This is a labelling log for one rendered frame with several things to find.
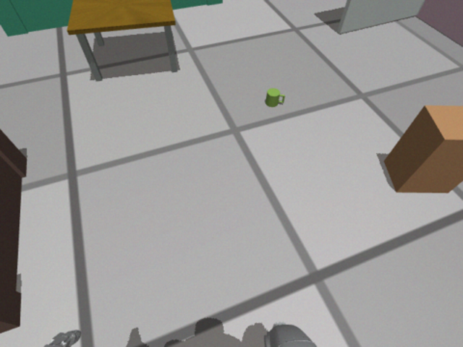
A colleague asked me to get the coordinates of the armchair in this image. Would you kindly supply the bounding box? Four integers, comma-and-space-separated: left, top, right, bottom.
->
0, 130, 27, 333

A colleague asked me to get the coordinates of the left robot hand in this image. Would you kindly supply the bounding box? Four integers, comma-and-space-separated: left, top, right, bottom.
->
44, 330, 81, 347

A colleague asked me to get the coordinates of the coffee table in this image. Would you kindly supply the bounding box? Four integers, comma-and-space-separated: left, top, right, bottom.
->
67, 0, 178, 82

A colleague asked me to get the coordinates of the sofa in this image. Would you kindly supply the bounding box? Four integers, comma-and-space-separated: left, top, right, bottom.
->
0, 0, 223, 36

